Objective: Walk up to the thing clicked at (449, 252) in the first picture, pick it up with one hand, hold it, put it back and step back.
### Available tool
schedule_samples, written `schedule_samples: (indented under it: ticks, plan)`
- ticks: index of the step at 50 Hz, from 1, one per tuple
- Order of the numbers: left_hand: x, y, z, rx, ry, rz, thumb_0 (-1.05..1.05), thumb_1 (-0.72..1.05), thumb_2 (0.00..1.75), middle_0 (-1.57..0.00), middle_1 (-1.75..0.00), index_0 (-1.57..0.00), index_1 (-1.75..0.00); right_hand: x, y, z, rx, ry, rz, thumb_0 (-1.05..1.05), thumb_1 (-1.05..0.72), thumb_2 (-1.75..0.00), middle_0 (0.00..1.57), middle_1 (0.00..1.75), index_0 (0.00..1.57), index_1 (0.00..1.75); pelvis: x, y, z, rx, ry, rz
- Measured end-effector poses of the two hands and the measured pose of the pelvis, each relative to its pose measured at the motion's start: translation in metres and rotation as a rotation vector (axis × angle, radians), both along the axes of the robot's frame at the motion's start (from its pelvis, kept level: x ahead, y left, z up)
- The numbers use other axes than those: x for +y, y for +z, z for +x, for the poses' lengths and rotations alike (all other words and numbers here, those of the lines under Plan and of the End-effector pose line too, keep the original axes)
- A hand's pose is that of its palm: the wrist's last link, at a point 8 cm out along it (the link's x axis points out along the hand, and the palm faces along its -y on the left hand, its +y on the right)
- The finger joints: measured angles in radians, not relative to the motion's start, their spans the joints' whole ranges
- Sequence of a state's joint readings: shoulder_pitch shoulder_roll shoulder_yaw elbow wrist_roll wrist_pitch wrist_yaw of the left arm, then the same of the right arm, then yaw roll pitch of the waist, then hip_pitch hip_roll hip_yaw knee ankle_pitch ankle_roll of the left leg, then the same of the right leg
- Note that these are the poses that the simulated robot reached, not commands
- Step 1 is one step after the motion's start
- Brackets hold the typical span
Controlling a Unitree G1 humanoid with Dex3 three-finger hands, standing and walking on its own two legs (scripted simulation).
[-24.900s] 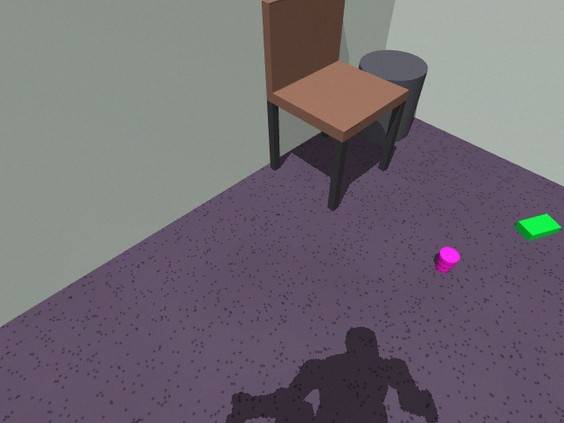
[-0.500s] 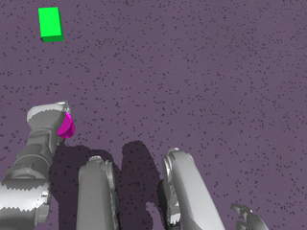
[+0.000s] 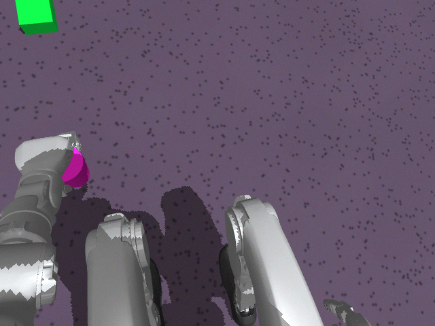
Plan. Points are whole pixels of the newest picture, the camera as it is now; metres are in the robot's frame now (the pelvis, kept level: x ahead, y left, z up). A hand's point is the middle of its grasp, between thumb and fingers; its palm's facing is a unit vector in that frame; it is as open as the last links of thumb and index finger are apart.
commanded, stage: crouch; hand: left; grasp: from above
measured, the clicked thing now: (70, 170) +0.43 +0.26 -0.23
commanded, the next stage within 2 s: lower in 0.04 s
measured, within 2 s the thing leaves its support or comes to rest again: rests again in 0.84 s
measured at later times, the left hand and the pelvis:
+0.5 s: hand (70, 175) +0.43 +0.26 -0.24, palm faces -0.48 -0.08 -0.87, open 10.0 cm; pelvis +0.00 +0.00 -0.04, yaw -2 degrees
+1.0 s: hand (77, 172) +0.44 +0.26 -0.28, palm faces -0.46 -0.10 -0.88, open 9.9 cm; pelvis +0.00 +0.00 -0.07, yaw -4 degrees
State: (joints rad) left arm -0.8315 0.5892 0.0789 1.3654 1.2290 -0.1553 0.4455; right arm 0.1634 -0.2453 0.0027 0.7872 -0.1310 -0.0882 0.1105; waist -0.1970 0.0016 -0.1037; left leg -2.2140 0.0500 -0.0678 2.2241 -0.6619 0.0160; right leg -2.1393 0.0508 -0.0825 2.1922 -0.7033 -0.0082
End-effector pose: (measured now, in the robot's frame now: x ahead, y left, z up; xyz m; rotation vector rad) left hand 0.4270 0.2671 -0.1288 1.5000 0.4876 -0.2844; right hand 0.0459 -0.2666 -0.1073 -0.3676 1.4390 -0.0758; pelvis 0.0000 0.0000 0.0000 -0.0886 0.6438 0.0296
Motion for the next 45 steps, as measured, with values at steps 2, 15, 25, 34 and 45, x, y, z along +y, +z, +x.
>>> schedule_samples:
  ticks: [2,15,25,34,45]
  plan:
    - [0.000,-0.003,0.000,-0.003,0.001,-0.001,-0.02,-0.01,0.74,-0.76,-0.79,-0.57,-0.73,-0.001,-0.003,-0.001,0.003,0.003,0.001,0.00,-0.92,-0.90,0.20,0.30,0.20,0.30,0.000,-0.003,0.000,-0.003,-0.001,0.001]
    - [0.001,-0.024,0.005,0.016,0.008,-0.001,-0.02,-0.02,0.75,-0.76,-0.78,-0.58,-0.72,-0.008,-0.017,0.000,0.002,0.042,-0.014,0.00,-0.92,-0.90,0.20,0.30,0.20,0.30,-0.002,-0.022,-0.003,-0.025,-0.011,-0.007]
    - [-0.001,-0.058,0.007,0.008,-0.003,-0.018,-0.01,-0.01,0.73,-0.76,-0.78,-0.58,-0.72,-0.009,-0.030,-0.003,0.012,0.059,-0.031,0.00,-0.92,-0.90,0.20,0.30,0.20,0.30,-0.001,-0.044,-0.003,-0.050,-0.021,-0.018]
    - [-0.004,-0.078,0.009,-0.002,0.010,-0.008,-0.01,0.00,0.72,-0.76,-0.77,-0.58,-0.70,-0.005,-0.046,-0.003,0.014,0.070,-0.013,0.00,-0.91,-0.89,0.20,0.30,0.20,0.30,-0.001,-0.059,-0.002,-0.067,-0.029,-0.020]
    - [-0.005,-0.096,0.018,0.007,0.029,-0.024,0.00,0.01,0.72,-0.75,-0.77,-0.57,-0.68,0.001,-0.056,-0.011,0.039,0.085,0.020,0.00,-0.91,-0.89,0.20,0.30,0.20,0.30,-0.001,-0.070,0.000,-0.085,-0.045,-0.037]
